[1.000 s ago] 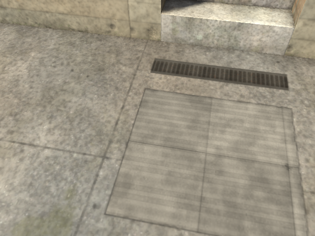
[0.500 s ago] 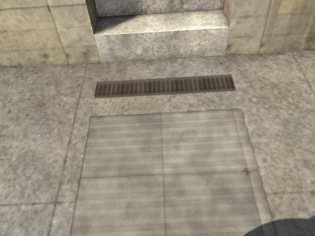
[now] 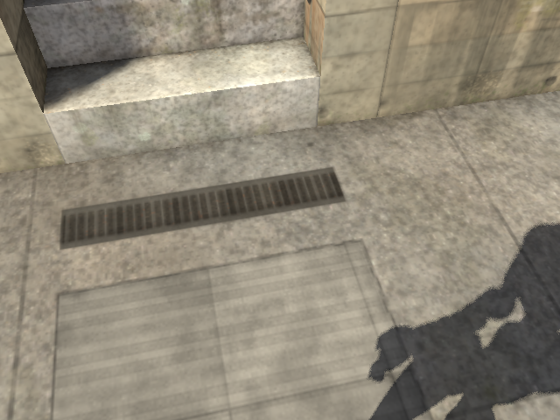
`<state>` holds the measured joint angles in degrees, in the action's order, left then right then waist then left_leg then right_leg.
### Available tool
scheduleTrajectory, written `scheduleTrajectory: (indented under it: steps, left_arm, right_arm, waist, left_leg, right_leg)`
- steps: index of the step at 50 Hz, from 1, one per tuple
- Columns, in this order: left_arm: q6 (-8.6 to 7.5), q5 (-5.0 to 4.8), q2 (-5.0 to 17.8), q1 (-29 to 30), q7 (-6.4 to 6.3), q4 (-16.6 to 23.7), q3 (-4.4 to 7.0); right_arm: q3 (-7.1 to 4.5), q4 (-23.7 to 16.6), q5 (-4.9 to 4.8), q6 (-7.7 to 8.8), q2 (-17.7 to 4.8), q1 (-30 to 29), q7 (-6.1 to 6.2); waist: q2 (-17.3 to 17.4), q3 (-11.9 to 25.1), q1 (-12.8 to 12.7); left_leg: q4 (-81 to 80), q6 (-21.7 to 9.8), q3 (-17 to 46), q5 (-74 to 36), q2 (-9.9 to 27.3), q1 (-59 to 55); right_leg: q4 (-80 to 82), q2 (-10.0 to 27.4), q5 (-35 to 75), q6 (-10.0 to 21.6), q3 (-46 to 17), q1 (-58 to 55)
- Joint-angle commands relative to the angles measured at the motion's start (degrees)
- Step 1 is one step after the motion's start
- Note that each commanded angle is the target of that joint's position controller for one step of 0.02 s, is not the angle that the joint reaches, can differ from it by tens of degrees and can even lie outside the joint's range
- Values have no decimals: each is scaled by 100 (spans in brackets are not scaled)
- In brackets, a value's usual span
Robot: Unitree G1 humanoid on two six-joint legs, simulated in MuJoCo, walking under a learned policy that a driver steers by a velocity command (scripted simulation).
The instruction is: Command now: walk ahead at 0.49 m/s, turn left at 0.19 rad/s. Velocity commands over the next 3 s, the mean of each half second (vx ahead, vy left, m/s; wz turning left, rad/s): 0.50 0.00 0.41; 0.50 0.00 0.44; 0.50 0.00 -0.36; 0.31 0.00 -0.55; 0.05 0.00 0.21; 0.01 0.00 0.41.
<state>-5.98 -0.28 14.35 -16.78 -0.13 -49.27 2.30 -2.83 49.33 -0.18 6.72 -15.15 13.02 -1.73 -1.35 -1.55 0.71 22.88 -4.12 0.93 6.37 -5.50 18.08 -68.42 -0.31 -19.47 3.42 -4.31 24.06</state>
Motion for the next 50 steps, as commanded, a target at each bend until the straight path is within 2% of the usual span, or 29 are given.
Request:
scheduleTrajectory:
  steps: [1,5,7,10,13,14,15,16,17,18,19,20,21,22,24,27,32,37,39,40,41,42,43,44,45,46,47,48,50]
  left_arm:
    - [-130,91,390,-74,-36,487,104]
    - [-101,132,223,821,-77,827,-10]
    - [-122,78,240,1260,-44,932,-33]
    - [-149,-17,402,1663,-11,1100,0]
    - [-211,-50,663,1617,8,1178,106]
    - [-230,-40,741,1292,-4,1098,161]
    - [-250,-4,907,704,-37,987,242]
    - [-244,54,1279,-286,-85,866,343]
    - [-131,94,1717,-631,-53,713,456]
    - [-126,59,1141,-466,-17,782,360]
    - [-131,21,787,-241,-10,836,267]
    - [-124,37,664,102,15,874,212]
    - [-103,46,534,337,34,858,177]
    - [-101,81,507,437,39,820,165]
    - [-144,77,552,400,55,723,205]
    - [-168,65,746,251,35,562,284]
    - [-81,33,993,100,-21,413,324]
    - [80,-80,1221,-257,-38,221,372]
    - [153,-101,1401,-217,-72,240,417]
    - [196,-108,1497,-202,-101,255,444]
    - [236,-123,1496,-129,-132,287,437]
    - [197,-49,1287,-274,-143,340,335]
    - [44,166,329,-1032,3,585,3]
    - [-159,-87,867,-645,99,467,94]
    - [-194,-325,1155,47,109,667,198]
    - [-191,-279,1043,258,62,729,155]
    - [-135,-159,1001,289,19,648,168]
    - [-37,-128,993,45,22,575,196]
    - [150,-127,784,-269,16,440,186]
  right_arm:
    - [-52,-351,0,36,-460,4,4]
    - [-160,-285,-88,-21,-832,403,151]
    - [-183,-260,-120,-74,-907,611,190]
    - [-177,-209,-166,-154,-878,950,212]
    - [-193,-275,-163,-235,-889,937,253]
    - [-175,-322,-148,-259,-807,871,262]
    - [-118,-404,-117,-260,-628,769,259]
    - [14,-550,-27,-237,-221,734,242]
    - [113,-772,-184,-151,75,1450,224]
    - [-19,-640,-284,-165,-555,1402,250]
    - [-105,-676,-243,-210,-816,919,250]
    - [-118,-687,-184,-257,-726,760,254]
    - [-136,-744,-131,-288,-649,617,237]
    - [-144,-801,-137,-331,-546,577,199]
    - [-120,-905,-144,-396,-360,492,146]
    - [-108,-1145,-114,-424,-299,163,111]
    - [-43,-1493,-101,-374,-205,-712,-55]
    - [-46,-1928,-139,-382,-266,-1407,-223]
    - [-129,-1988,-115,-410,-430,-1232,-243]
    - [-222,-1927,-103,-433,-595,-828,-229]
    - [-383,-1706,-115,-447,-852,62,-185]
    - [-555,-1457,-100,-488,-1207,1031,-56]
    - [-586,-1453,-96,-435,-1826,925,11]
    - [-449,-1482,-59,-396,-1313,1366,12]
    - [-363,-1385,4,-335,-1086,1098,-24]
    - [-307,-1385,-31,-298,-943,651,-27]
    - [-235,-1400,-10,-264,-712,249,-33]
    - [-186,-1408,41,-214,-557,38,-44]
    - [-203,-1283,49,-90,-550,-49,-59]
  waist:
    - [369,314,-214]
    - [443,82,0]
    - [531,67,158]
    - [623,93,281]
    - [711,144,88]
    - [730,240,-104]
    - [680,540,-405]
    - [-44,1303,-785]
    - [-1950,1814,-418]
    - [-1302,1364,-480]
    - [-682,747,-540]
    - [-294,487,-388]
    - [-308,251,-275]
    - [-458,139,-165]
    - [-464,118,-125]
    - [-246,68,-141]
    - [-179,-106,-403]
    - [-203,-330,-526]
    - [-397,-76,-302]
    - [-497,214,-38]
    - [-404,676,474]
    - [75,1216,897]
    - [1684,1839,134]
    - [1039,2700,643]
    - [686,1717,692]
    - [352,1133,431]
    - [244,781,199]
    - [397,662,-37]
    - [444,558,-230]
  left_leg:
    - [-1310,-1195,2130,-351,1503,-877]
    - [-1427,-1115,1564,-465,1292,-202]
    - [-1321,-959,1428,-369,1154,-24]
    - [-1048,-839,1711,-23,1244,-203]
    - [-551,-659,2188,380,1342,-531]
    - [-232,-550,2217,365,1212,-504]
    - [460,-375,2048,286,955,-229]
    - [2213,-132,1423,1040,519,503]
    - [3724,57,724,2749,9,2259]
    - [4628,122,869,2529,478,2923]
    - [4877,136,863,1975,655,3018]
    - [4817,205,763,1522,836,2768]
    - [4604,248,726,1240,964,2664]
    - [4484,270,663,1059,1105,2452]
    - [4414,325,505,766,1160,2347]
    - [3877,405,544,272,1200,2622]
    - [2300,316,159,-909,1124,2359]
    - [1556,35,-263,-328,973,2285]
    - [1448,-190,-602,269,631,1618]
    - [1404,-331,-758,517,384,994]
    - [1019,-539,-817,223,126,-253]
    - [863,-826,79,-6,572,-2200]
    - [521,-1824,3288,433,2349,-4265]
    - [-376,-1998,4526,1041,2804,-4340]
    - [-439,-1629,3471,478,2610,-3637]
    - [-459,-1381,2601,-134,2378,-2649]
    - [-560,-1209,1967,-639,2121,-1858]
    - [-748,-1117,1546,-892,1941,-1338]
    - [-1119,-1090,1063,-1127,1833,-861]
  right_leg:
    - [535,565,271,-98,-135,1047]
    - [2357,417,1185,-398,131,731]
    - [3112,205,1900,-480,187,329]
    - [3662,38,2174,-540,84,-19]
    - [4151,18,1712,-412,-4,-505]
    - [4339,48,1539,-302,32,-948]
    - [4446,320,1359,-116,-113,-1791]
    - [4486,1392,968,259,-1085,-3162]
    - [5006,2570,-16,1125,-3503,-4434]
    - [5194,2553,-849,1118,-3857,-4070]
    - [5224,2293,-481,889,-2945,-3454]
    - [5344,1986,249,741,-2194,-2857]
    - [5496,1744,735,680,-1668,-2445]
    - [5652,1580,1063,611,-1210,-2109]
    - [5841,1437,1719,659,-617,-1882]
    - [5933,1512,2530,770,-87,-1977]
    - [5937,1430,2628,603,760,-2110]
    - [5596,1687,3079,425,1129,-2780]
    - [4943,1685,4847,309,1370,-2904]
    - [4258,1643,5780,252,1483,-2893]
    - [3120,1477,6037,115,1641,-2519]
    - [1534,1287,4585,-78,1588,-1084]
    - [-574,267,-1209,-373,1213,1536]
    - [-1261,169,-1431,-282,-12,1921]
    - [-1269,418,-905,-205,12,2298]
    - [-809,690,-357,-172,73,2114]
    - [-445,871,-43,-212,76,1780]
    - [-233,1006,217,-229,-10,1361]
    - [-28,1020,530,-303,1,1008]
